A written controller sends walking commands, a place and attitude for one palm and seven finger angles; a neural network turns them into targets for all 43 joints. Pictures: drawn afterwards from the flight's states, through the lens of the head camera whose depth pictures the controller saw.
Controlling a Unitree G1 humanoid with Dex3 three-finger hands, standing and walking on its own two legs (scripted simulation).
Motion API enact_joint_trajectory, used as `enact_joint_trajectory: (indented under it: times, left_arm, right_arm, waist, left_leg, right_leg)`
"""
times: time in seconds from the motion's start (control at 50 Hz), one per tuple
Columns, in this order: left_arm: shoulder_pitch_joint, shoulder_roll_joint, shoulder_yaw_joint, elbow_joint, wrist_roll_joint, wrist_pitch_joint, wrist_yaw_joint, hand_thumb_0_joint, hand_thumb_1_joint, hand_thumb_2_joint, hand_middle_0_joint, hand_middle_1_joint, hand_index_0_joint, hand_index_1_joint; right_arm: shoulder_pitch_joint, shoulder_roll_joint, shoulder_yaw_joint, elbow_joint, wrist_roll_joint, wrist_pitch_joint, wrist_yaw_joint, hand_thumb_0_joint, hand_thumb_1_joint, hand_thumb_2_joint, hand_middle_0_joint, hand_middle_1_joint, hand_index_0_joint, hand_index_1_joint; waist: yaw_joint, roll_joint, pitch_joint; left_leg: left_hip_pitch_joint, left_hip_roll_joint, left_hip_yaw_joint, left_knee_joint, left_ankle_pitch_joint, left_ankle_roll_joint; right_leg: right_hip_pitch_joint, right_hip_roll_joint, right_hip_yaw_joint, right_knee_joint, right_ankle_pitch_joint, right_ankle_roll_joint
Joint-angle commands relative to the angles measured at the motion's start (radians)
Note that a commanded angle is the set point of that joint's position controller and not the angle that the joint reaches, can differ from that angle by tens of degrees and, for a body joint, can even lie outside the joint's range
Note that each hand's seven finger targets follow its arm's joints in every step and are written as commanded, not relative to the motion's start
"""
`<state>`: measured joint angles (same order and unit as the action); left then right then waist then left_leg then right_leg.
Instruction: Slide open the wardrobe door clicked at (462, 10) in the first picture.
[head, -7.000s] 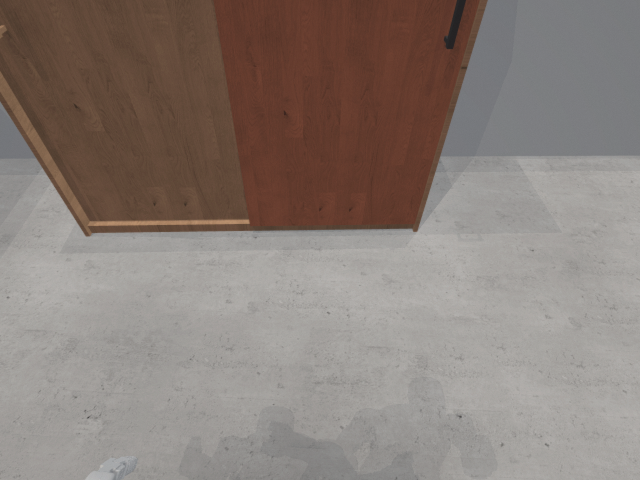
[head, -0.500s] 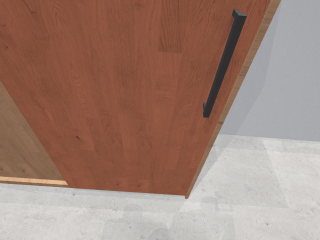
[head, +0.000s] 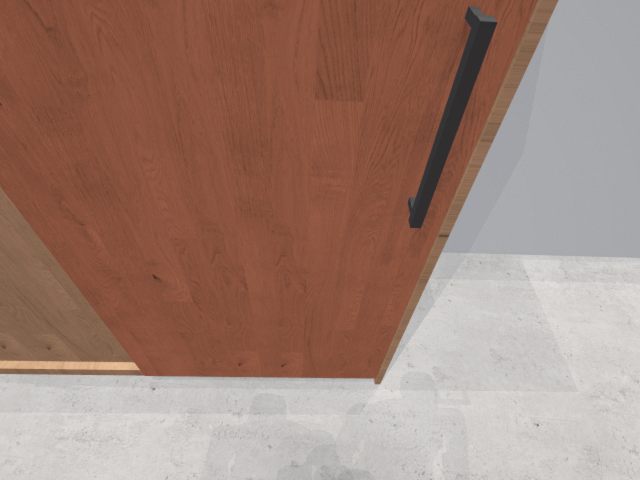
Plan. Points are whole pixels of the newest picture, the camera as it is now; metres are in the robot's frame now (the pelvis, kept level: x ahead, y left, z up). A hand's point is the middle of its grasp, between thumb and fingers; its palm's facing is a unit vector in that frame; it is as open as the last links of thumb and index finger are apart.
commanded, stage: look again from close up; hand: right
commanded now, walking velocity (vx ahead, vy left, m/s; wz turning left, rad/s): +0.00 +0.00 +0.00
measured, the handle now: (439, 136) +0.50 -0.12 +0.19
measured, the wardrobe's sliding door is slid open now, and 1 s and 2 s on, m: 0.00 0.00 0.00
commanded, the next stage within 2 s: raise the hand with hooked fingers in 0.76 s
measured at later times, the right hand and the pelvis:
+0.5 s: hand out of the picture +0.01 -0.20 -0.17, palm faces +0.02 +0.97 -0.23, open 7.4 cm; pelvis -0.01 -0.01 +0.00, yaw +0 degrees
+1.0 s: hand out of the picture +0.15 -0.23 -0.05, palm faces +0.28 +0.95 -0.15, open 7.5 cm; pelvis -0.02 -0.02 +0.00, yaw -1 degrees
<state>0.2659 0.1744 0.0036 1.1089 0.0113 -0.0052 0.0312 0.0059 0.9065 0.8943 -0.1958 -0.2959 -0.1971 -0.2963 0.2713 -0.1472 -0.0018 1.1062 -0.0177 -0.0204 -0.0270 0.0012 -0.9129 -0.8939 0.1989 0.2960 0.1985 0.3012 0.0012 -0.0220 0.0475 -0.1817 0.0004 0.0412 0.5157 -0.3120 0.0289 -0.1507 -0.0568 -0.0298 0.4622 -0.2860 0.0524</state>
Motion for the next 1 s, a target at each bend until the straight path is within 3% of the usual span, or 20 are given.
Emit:
enact_joint_trajectory:
  times: [0.0, 0.16, 0.2, 0.36, 0.82, 0.84, 0.86, 0.88, 0.9, 0.92, 0.94, 0.96, 0.98]
  left_arm:
    - [0.064, 0.07, 0.007, -0.016, 0.003, -0.016, 0.001, 0.0, 0.9, 0.9, -0.2, -0.3, -0.2, -0.3]
    - [0.056, 0.074, 0.007, -0.011, 0.004, -0.018, 0.002, 0.0, 0.9, 0.9, -0.2, -0.3, -0.2, -0.3]
    - [0.057, 0.075, 0.007, -0.011, 0.003, -0.017, 0.001, 0.0, 0.9, 0.9, -0.2, -0.3, -0.2, -0.3]
    - [0.055, 0.084, 0.01, -0.011, 0.005, -0.02, -0.001, 0.0, 0.9, 0.9, -0.2, -0.3, -0.2, -0.3]
    - [0.015, 0.116, 0.018, -0.014, 0.005, -0.023, -0.003, 0.0, 0.9, 0.9, -0.2, -0.3, -0.2, -0.3]
    - [-0.075, 0.124, 0.024, -0.081, -0.01, -0.029, -0.012, 0.0, 0.9, 0.9, -0.2, -0.3, -0.2, -0.3]
    - [-0.039, 0.265, 0.038, -0.402, -0.054, -0.181, 0.035, 0.0, 0.9, 0.9, -0.2, -0.3, -0.2, -0.3]
    - [-0.106, 0.158, 0.005, -0.368, -0.051, -0.256, 0.076, 0.0, 0.9, 0.9, -0.2, -0.3, -0.2, -0.3]
    - [-0.093, 0.19, 0.023, -0.338, -0.04, -0.287, 0.084, 0.0, 0.9, 0.9, -0.2, -0.3, -0.2, -0.3]
    - [-0.098, 0.134, 0.025, -0.322, -0.065, -0.295, 0.074, 0.0, 0.9, 0.9, -0.2, -0.3, -0.2, -0.3]
    - [-0.101, 0.181, 0.034, -0.401, -0.064, -0.311, 0.062, 0.0, 0.9, 0.9, -0.2, -0.3, -0.2, -0.3]
    - [-0.097, 0.195, 0.056, -0.425, -0.053, -0.322, 0.063, 0.0, 0.9, 0.9, -0.2, -0.3, -0.2, -0.3]
    - [-0.103, 0.19, 0.066, -0.456, -0.047, -0.333, 0.058, 0.0, 0.9, 0.9, -0.2, -0.3, -0.2, -0.3]
  right_arm:
    - [0.036, -0.148, -0.03, -0.035, 0.004, -0.016, -0.011, 0.0, -0.9, -0.9, 0.2, 0.3, 0.2, 0.3]
    - [0.035, -0.146, -0.03, -0.031, 0.005, -0.013, -0.008, 0.0, -0.9, -0.9, 0.2, 0.3, 0.2, 0.3]
    - [0.033, -0.147, -0.029, -0.032, 0.004, -0.013, -0.009, 0.0, -0.9, -0.9, 0.2, 0.3, 0.2, 0.3]
    - [0.015, -0.154, -0.032, -0.04, 0.005, -0.01, -0.006, 0.0, -0.9, -0.9, 0.2, 0.3, 0.2, 0.3]
    - [-0.014, -0.182, -0.033, -0.037, 0.004, -0.012, -0.003, 0.0, -0.9, -0.9, 0.2, 0.3, 0.2, 0.3]
    - [0.119, -0.154, -0.023, 0.004, 0.001, -0.023, -0.043, 0.0, -0.9, -0.9, 0.2, 0.3, 0.2, 0.3]
    - [-0.688, -0.429, -0.212, -1.501, 0.2, -0.259, -0.025, 0.0, -0.877, -0.89, 0.202, 0.315, 0.202, 0.315]
    - [-0.434, -0.465, -0.264, -1.371, 0.146, -0.243, -0.06, 0.0, -0.853, -0.88, 0.203, 0.33, 0.203, 0.33]
    - [-0.159, -0.276, -0.161, -1.196, 0.152, -0.207, -0.077, 0.0, -0.83, -0.87, 0.205, 0.345, 0.205, 0.345]
    - [0.136, -0.038, -0.046, -0.967, 0.173, -0.109, -0.071, 0.0, -0.807, -0.86, 0.207, 0.36, 0.207, 0.36]
    - [-0.032, -0.069, -0.078, -1.154, 0.211, -0.134, -0.046, 0.0, -0.783, -0.85, 0.208, 0.375, 0.208, 0.375]
    - [-0.046, -0.122, -0.126, -1.148, 0.206, -0.185, -0.019, 0.0, -0.76, -0.84, 0.21, 0.39, 0.21, 0.39]
    - [0.04, -0.102, -0.138, -1.083, 0.206, -0.241, 0.015, 0.0, -0.737, -0.83, 0.212, 0.405, 0.212, 0.405]
  waist:
    - [0.004, 0.026, 0.0]
    - [-0.003, 0.006, 0.013]
    - [-0.002, 0.034, 0.02]
    - [-0.003, 0.026, 0.02]
    - [-0.006, 0.021, -0.002]
    - [-0.048, 0.088, -0.036]
    - [0.072, -0.078, -0.507]
    - [0.011, -0.203, -0.375]
    - [-0.004, -0.196, -0.378]
    - [0.013, -0.087, -0.208]
    - [0.031, -0.039, -0.116]
    - [0.046, 0.026, -0.082]
    - [0.023, 0.062, -0.028]
  left_leg:
    - [-0.007, 0.112, -0.099, -0.115, 0.306, 0.017]
    - [-0.011, 0.109, -0.093, -0.125, 0.244, 0.014]
    - [-0.012, 0.109, -0.09, -0.128, 0.236, 0.013]
    - [-0.022, 0.107, -0.089, -0.132, 0.177, 0.012]
    - [-0.014, 0.114, -0.091, -0.133, 0.218, 0.007]
    - [0.016, 0.185, -0.168, -0.134, 0.654, -0.025]
    - [0.121, 0.085, -0.066, -0.038, 0.525, -0.001]
    - [0.063, 0.03, -0.056, -0.022, 0.369, 0.0]
    - [0.049, 0.022, 0.022, -0.006, 0.24, 0.002]
    - [-0.05, 0.017, 0.033, -0.035, 0.197, -0.012]
    - [-0.094, 0.028, 0.044, -0.037, 0.166, -0.022]
    - [-0.164, 0.023, 0.045, -0.043, 0.079, -0.028]
    - [-0.183, 0.02, 0.053, -0.032, 0.028, -0.024]
  right_leg:
    - [-0.01, -0.038, 0.01, -0.053, 0.178, -0.05]
    - [-0.02, -0.043, 0.021, -0.075, 0.171, -0.053]
    - [-0.026, -0.042, 0.022, -0.076, 0.165, -0.055]
    - [-0.033, -0.044, 0.034, -0.095, 0.156, -0.058]
    - [-0.013, -0.049, 0.043, -0.102, 0.19, -0.06]
    - [-0.071, -0.058, -0.011, 0.137, 0.191, -0.035]
    - [0.132, 0.058, 0.005, -0.027, 0.299, -0.077]
    - [0.183, 0.049, -0.057, -0.026, 0.318, -0.077]
    - [0.105, 0.038, -0.026, -0.032, 0.308, -0.065]
    - [0.031, 0.028, -0.01, -0.02, 0.252, -0.066]
    - [-0.036, 0.035, 0.021, -0.009, 0.188, -0.063]
    - [-0.082, 0.041, 0.013, 0.022, 0.114, -0.061]
    - [-0.15, 0.054, 0.015, 0.044, 0.08, -0.055]
